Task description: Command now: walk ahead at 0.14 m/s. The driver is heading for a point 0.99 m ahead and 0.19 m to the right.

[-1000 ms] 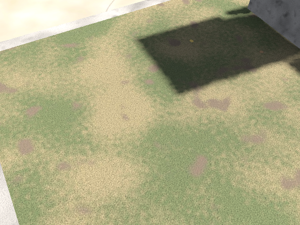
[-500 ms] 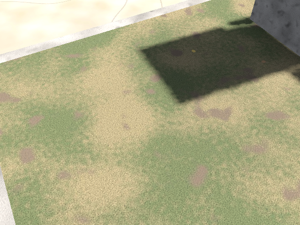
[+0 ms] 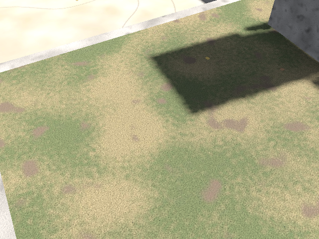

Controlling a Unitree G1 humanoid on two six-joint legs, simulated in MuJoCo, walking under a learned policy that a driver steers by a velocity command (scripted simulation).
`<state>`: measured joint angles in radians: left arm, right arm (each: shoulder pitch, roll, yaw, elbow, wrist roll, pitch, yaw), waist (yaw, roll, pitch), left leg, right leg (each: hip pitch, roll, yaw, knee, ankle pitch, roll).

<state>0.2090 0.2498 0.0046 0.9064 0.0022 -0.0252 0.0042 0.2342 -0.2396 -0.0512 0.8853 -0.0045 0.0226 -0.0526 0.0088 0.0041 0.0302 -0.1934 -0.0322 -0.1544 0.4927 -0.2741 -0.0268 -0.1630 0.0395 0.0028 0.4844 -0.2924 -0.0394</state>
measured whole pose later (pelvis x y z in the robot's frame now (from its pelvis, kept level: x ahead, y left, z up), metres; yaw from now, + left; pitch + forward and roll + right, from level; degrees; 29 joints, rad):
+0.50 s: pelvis +0.14 +0.07 +0.01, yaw +0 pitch +1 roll +0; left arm 0.20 0.32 0.04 0.85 -0.02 -0.08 -0.02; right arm 0.39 -0.22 -0.03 0.96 0.00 -0.09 0.01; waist -0.04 -0.05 0.00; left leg -0.04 -0.04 0.02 0.24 -0.22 0.05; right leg -0.59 -0.10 0.01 0.97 -0.16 -0.03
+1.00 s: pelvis +0.43 +0.01 +0.01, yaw -4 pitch +0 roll -1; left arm 0.32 0.27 0.05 0.88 -0.01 -0.08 -0.03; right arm 0.17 -0.30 -0.04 0.84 -0.01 -0.10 -0.01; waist 0.05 0.04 0.03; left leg -0.60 0.11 -0.06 0.99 -0.22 0.00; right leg -0.18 0.09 0.00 0.30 -0.13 -0.09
